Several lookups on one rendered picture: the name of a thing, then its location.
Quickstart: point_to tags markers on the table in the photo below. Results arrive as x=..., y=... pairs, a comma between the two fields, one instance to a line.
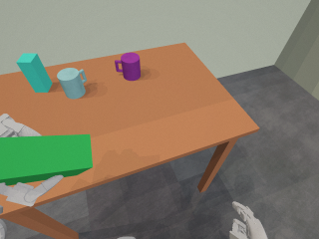
x=176, y=108

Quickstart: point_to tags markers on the right robot hand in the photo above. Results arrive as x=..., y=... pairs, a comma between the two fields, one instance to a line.
x=252, y=229

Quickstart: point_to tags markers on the sponge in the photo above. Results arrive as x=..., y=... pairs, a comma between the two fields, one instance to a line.
x=28, y=159

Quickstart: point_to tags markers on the left robot hand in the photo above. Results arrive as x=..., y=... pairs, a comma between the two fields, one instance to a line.
x=22, y=193

